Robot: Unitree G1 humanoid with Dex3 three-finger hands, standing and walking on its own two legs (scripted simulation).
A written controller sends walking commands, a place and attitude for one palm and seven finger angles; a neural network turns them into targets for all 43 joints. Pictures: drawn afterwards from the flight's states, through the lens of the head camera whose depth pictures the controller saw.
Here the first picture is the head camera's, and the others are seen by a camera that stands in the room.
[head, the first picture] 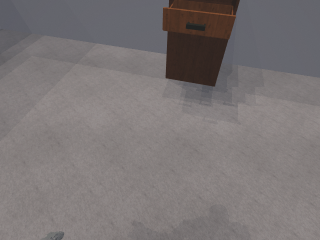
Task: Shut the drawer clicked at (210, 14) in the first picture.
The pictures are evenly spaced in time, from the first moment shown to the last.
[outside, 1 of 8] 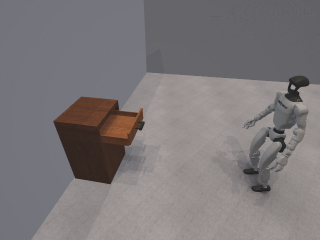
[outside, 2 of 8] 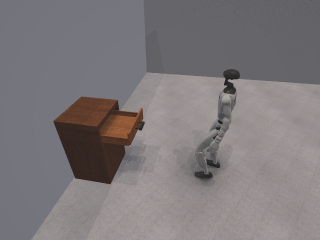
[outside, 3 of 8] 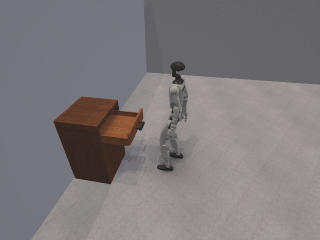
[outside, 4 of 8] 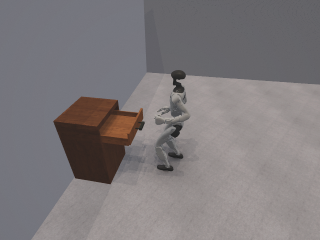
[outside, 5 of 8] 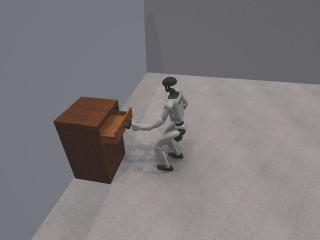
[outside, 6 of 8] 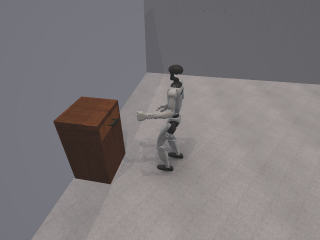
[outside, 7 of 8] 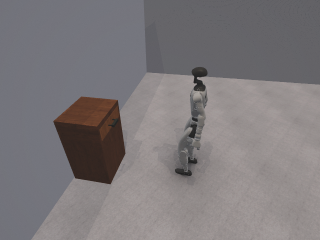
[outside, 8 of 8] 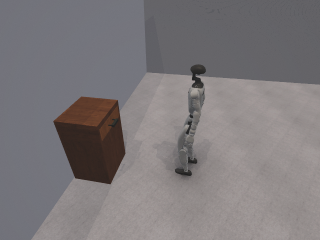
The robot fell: no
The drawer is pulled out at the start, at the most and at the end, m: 0.29 0.29 0.00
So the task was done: yes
